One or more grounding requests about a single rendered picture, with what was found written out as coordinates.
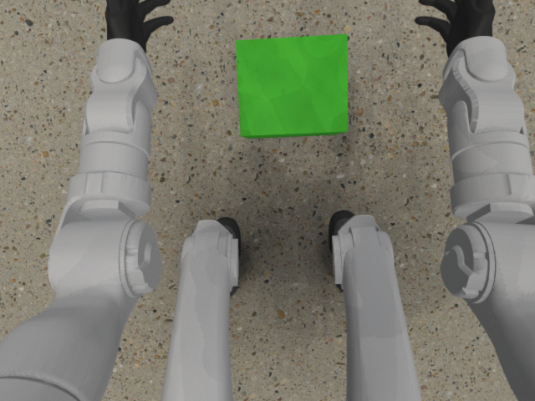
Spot robot left upper arm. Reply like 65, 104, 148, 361
0, 218, 162, 401

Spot left robot hand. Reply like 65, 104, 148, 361
105, 0, 174, 54

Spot robot right shin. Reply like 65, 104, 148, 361
339, 215, 395, 264

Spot carton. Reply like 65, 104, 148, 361
236, 34, 348, 139

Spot robot right upper arm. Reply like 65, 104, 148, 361
440, 221, 535, 401

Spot left robot thigh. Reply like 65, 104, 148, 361
161, 231, 239, 401

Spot right robot hand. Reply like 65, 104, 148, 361
415, 0, 496, 58

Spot robot right forearm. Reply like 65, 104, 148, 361
438, 36, 535, 225

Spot robot left forearm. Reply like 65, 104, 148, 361
48, 38, 158, 290

